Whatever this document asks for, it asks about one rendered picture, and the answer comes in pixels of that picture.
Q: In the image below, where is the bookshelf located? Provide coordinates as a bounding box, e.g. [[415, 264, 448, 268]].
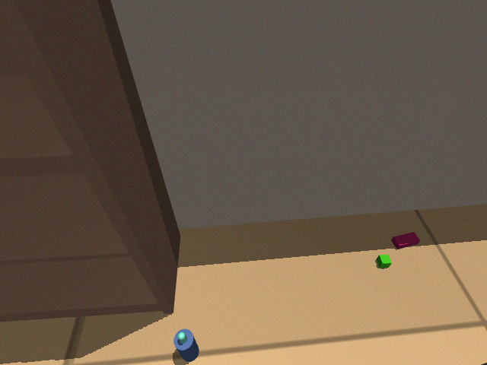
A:
[[0, 0, 180, 322]]

